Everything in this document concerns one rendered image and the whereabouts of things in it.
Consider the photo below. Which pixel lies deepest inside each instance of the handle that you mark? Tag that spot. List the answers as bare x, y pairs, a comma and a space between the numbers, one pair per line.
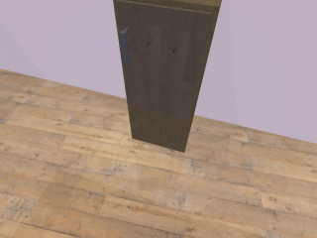
124, 45

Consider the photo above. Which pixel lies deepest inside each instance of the cupboard door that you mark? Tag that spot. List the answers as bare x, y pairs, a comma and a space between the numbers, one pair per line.
166, 45

